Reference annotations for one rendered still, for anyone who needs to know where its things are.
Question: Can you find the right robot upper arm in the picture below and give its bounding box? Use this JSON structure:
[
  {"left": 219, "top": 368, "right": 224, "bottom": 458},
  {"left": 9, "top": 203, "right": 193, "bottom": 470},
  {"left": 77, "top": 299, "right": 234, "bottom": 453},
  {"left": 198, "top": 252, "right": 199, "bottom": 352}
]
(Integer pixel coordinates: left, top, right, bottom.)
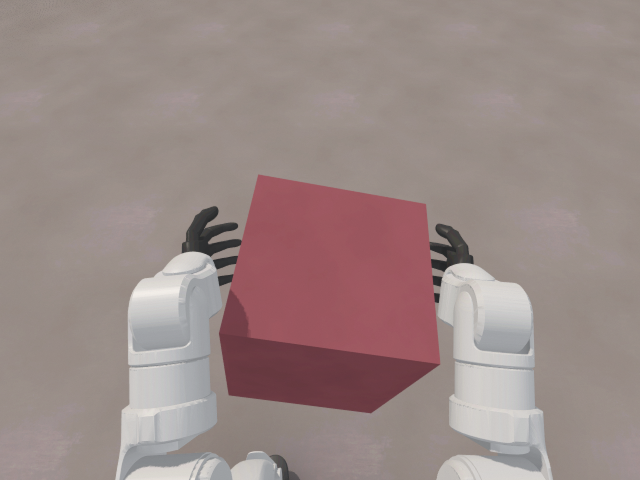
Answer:
[{"left": 437, "top": 455, "right": 545, "bottom": 480}]

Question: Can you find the left robot shin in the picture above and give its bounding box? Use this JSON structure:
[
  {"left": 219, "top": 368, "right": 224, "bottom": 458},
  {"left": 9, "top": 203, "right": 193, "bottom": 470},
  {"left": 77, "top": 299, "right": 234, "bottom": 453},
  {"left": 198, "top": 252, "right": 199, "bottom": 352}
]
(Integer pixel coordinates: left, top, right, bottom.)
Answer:
[{"left": 246, "top": 451, "right": 275, "bottom": 464}]

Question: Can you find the robot left thigh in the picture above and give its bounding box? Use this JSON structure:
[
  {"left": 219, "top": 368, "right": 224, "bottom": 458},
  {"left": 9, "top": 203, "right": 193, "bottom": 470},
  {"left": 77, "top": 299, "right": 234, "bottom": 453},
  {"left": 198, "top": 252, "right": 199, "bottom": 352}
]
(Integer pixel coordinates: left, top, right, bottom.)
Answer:
[{"left": 231, "top": 459, "right": 282, "bottom": 480}]

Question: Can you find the carton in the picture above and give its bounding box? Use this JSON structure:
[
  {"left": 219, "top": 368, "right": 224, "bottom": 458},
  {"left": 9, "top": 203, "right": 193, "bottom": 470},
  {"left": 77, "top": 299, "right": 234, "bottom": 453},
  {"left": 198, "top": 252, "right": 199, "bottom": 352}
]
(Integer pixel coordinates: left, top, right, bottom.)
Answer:
[{"left": 219, "top": 174, "right": 440, "bottom": 413}]

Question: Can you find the robot right hand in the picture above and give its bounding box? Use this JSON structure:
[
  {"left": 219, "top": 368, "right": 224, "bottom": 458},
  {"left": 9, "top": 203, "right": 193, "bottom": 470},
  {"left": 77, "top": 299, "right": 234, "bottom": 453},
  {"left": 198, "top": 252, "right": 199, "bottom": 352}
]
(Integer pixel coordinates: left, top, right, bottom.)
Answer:
[{"left": 429, "top": 224, "right": 474, "bottom": 303}]

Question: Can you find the right robot forearm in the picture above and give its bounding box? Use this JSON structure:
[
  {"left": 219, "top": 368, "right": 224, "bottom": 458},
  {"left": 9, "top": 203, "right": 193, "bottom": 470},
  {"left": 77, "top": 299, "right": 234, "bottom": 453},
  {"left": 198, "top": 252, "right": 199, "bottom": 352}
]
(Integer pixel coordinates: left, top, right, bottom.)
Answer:
[{"left": 437, "top": 263, "right": 553, "bottom": 480}]

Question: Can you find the robot left hand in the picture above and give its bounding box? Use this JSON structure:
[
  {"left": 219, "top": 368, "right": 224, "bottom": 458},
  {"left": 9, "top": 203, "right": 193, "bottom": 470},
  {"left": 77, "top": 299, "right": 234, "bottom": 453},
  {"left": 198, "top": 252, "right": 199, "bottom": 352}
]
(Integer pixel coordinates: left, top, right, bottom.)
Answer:
[{"left": 182, "top": 206, "right": 242, "bottom": 286}]

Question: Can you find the left robot upper arm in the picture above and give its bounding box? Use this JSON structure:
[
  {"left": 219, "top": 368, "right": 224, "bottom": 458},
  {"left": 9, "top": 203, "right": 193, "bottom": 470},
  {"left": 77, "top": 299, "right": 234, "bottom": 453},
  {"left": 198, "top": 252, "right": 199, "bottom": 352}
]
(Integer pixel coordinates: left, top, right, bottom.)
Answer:
[{"left": 123, "top": 452, "right": 233, "bottom": 480}]

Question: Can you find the left robot forearm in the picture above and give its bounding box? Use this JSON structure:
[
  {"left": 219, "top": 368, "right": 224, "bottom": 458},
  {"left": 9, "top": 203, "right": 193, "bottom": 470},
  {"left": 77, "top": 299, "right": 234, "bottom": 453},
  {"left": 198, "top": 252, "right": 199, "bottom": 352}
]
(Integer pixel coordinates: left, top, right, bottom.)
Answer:
[{"left": 115, "top": 252, "right": 222, "bottom": 480}]

